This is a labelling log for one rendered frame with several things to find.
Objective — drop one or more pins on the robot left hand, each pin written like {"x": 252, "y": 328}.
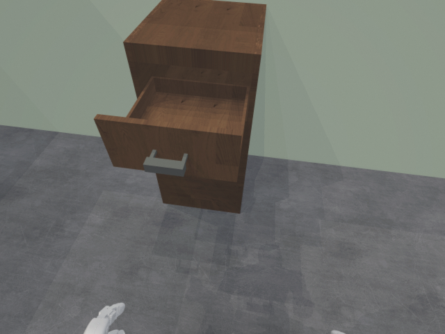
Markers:
{"x": 106, "y": 317}

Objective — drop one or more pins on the handle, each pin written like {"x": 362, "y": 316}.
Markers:
{"x": 165, "y": 166}

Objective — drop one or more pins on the cabinet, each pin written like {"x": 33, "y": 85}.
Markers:
{"x": 201, "y": 40}

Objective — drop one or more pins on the drawer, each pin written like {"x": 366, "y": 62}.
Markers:
{"x": 205, "y": 120}

